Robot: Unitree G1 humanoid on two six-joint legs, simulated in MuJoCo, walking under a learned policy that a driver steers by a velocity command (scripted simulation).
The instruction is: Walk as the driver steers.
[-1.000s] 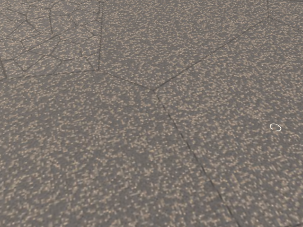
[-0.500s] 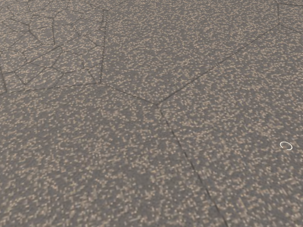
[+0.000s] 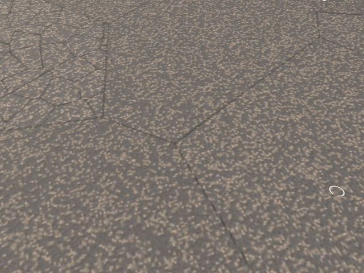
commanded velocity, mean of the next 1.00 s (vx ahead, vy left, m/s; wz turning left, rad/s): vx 0.07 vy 0.00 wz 0.00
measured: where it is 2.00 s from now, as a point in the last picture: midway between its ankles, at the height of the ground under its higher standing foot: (191, 253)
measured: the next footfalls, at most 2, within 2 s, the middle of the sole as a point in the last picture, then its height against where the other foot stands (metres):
right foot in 1.52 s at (221, 258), level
left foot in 1.96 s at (161, 228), level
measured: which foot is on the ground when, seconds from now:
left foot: down 0.00-1.00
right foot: down 0.00-1.00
